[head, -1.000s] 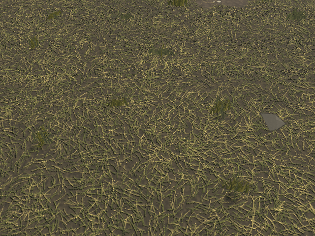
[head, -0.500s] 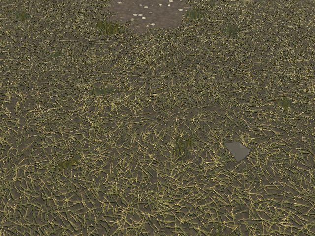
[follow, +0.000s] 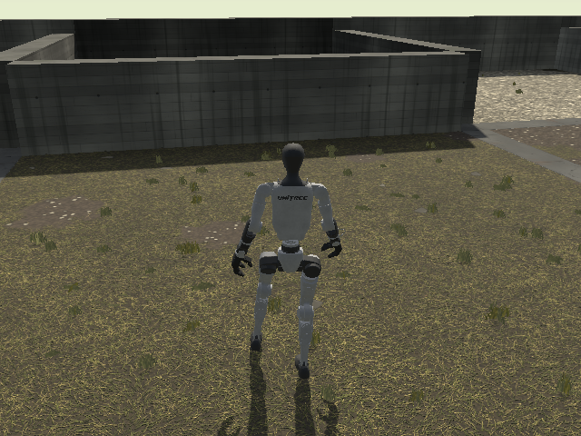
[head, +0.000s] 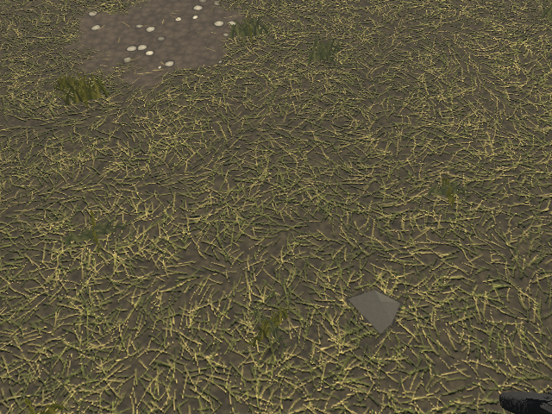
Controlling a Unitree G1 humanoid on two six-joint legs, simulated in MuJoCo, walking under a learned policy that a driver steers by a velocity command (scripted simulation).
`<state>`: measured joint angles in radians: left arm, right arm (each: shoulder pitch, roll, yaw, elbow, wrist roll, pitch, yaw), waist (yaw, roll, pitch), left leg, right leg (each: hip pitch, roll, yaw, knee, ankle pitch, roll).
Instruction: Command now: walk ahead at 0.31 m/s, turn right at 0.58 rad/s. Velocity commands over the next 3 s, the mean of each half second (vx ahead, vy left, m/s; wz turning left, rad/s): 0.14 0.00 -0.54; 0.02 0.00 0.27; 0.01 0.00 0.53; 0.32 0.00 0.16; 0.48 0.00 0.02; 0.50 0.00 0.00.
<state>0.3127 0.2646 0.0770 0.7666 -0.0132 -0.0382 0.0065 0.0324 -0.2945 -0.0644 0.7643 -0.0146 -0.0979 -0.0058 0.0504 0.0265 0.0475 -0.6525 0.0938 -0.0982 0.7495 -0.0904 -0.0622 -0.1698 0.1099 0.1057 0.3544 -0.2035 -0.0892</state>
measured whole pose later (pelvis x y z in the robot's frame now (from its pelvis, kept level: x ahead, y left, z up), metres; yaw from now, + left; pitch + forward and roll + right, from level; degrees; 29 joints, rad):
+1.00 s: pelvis +0.16 +0.05 -0.02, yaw -4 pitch +2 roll -1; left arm 0.11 0.30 0.09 0.74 0.01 0.04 0.05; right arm 0.19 -0.30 -0.07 0.75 -0.01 0.02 0.02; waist -0.02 -0.04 0.04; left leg -0.32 -0.02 0.03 0.61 -0.32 0.07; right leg -0.42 -0.06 -0.02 0.97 -0.54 0.05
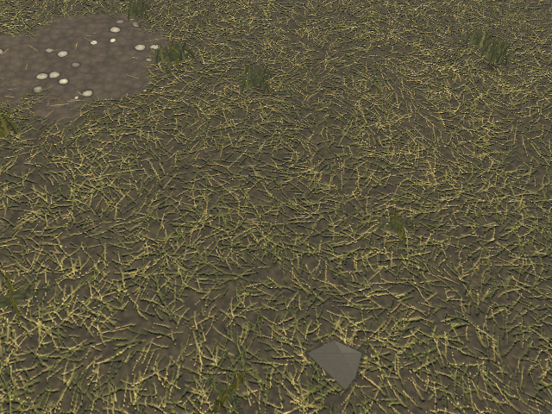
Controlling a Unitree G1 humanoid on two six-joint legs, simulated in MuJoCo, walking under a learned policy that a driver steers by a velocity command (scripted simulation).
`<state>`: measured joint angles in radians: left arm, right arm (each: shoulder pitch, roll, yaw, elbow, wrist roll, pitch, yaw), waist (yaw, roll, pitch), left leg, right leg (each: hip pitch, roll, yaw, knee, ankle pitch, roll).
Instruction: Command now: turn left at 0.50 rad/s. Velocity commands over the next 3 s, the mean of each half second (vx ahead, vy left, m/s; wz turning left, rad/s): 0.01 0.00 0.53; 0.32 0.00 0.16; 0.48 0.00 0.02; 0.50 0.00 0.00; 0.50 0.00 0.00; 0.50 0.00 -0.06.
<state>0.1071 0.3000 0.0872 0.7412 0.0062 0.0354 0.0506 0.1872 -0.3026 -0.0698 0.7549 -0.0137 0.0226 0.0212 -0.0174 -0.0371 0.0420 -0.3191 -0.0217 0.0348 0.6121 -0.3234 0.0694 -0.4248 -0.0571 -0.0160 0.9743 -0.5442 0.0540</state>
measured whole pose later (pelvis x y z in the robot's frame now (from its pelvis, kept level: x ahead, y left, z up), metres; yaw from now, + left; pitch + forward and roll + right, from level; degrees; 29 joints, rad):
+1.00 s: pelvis +0.11 +0.06 +0.02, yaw +21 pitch +2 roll +0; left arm 0.26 0.31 0.06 0.76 -0.02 -0.08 -0.02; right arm 0.37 -0.26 -0.04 0.74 0.00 -0.07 0.02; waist -0.02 -0.04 -0.02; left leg -0.12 -0.04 0.00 0.34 -0.25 0.05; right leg -0.55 -0.08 0.01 1.03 -0.25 -0.03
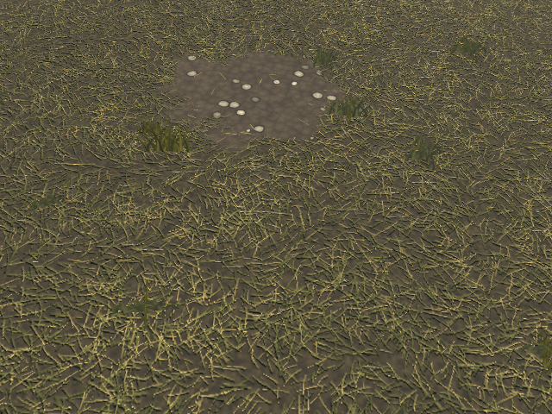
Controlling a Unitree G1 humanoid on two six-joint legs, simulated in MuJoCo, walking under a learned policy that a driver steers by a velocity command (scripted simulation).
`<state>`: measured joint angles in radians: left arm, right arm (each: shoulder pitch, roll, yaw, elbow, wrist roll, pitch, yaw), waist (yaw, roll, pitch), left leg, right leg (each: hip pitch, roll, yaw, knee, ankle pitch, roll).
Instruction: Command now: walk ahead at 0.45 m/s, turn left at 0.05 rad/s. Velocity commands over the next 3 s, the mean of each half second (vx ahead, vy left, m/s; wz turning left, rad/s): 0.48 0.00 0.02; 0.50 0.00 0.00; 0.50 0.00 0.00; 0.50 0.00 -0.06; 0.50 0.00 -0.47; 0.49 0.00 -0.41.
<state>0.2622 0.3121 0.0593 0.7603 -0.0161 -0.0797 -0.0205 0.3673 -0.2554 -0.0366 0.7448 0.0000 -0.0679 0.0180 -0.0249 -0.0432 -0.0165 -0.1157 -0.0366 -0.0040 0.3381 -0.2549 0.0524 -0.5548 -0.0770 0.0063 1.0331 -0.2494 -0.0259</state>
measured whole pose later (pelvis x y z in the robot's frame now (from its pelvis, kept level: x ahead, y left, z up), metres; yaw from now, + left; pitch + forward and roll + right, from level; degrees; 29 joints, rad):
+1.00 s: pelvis +0.56 +0.01 +0.00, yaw +0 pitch +1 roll +0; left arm 0.25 0.32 0.04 0.81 -0.02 -0.07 -0.01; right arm 0.26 -0.27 -0.04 0.75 0.00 -0.08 0.03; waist -0.01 -0.04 0.04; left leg -0.26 -0.04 0.05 0.40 -0.16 0.06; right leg -0.51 -0.08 0.03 1.11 -0.32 -0.02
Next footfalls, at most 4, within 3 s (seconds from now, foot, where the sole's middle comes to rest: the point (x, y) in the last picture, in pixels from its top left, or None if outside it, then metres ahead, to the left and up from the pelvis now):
0.30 right None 0.35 -0.14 -0.78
0.82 left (226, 366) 0.64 0.10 -0.78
1.34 right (315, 271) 0.93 -0.15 -0.78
1.88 left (239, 193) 1.23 0.08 -0.78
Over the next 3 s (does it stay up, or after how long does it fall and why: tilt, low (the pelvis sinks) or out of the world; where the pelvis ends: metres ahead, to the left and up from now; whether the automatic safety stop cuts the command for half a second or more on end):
stays up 1.68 -0.16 -0.02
